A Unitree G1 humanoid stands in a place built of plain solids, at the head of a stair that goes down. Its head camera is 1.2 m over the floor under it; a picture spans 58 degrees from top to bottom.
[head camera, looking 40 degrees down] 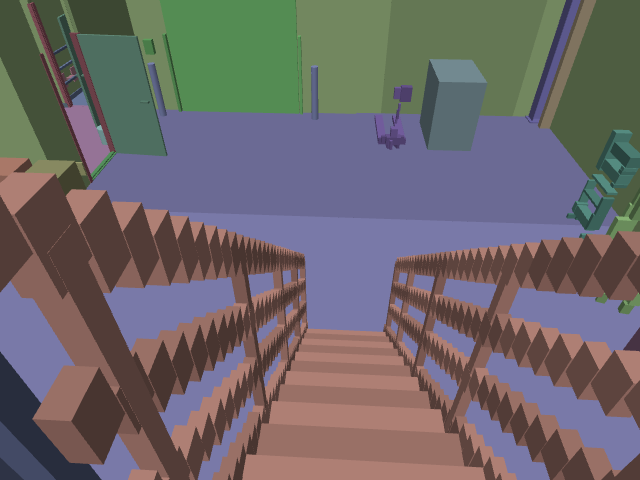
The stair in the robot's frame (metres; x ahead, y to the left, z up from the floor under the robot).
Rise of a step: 0.22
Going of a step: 0.23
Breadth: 0.95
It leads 3 degrees to the right of straight ahead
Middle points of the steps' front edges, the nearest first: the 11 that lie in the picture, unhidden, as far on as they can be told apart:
0.69 -0.16 -0.43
0.92 -0.17 -0.64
1.15 -0.18 -0.86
1.38 -0.20 -1.08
1.61 -0.21 -1.29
1.84 -0.22 -1.51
2.07 -0.23 -1.72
2.30 -0.25 -1.94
2.53 -0.26 -2.15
2.75 -0.27 -2.37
2.98 -0.28 -2.58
